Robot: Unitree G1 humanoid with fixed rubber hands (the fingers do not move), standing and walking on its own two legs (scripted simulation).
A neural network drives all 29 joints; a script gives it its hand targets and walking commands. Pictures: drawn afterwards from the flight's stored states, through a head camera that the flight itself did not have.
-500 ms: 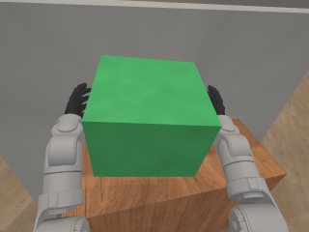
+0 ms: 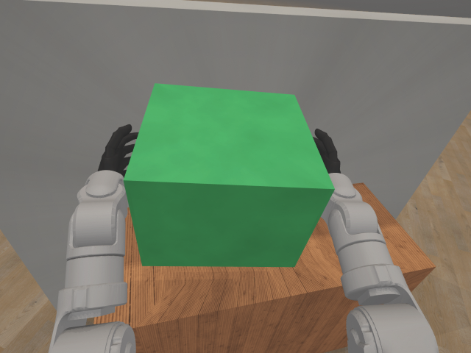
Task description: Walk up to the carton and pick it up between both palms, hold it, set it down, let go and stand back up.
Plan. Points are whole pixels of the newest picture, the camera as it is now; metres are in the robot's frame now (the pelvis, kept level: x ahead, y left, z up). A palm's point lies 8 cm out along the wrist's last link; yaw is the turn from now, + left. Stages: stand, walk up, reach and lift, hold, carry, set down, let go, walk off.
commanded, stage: hold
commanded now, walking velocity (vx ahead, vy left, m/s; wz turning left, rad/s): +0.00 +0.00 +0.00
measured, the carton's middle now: (223, 174) +0.39 +0.01 +0.16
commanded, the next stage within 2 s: none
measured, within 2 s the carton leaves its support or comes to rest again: neither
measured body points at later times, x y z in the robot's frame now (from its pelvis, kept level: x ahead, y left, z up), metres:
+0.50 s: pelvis +0.00 +0.00 +0.00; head -0.05 +0.03 +0.45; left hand +0.38 +0.18 +0.18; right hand +0.38 -0.17 +0.18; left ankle +0.05 +0.12 -0.75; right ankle +0.00 -0.11 -0.75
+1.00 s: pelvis +0.00 +0.00 +0.00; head -0.04 +0.03 +0.45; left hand +0.37 +0.18 +0.18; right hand +0.38 -0.17 +0.18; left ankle +0.05 +0.12 -0.75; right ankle +0.00 -0.11 -0.75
